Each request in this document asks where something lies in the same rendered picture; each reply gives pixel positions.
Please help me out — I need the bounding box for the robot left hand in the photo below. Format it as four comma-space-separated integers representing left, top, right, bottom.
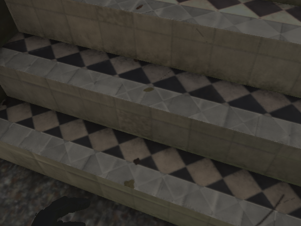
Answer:
31, 196, 91, 226

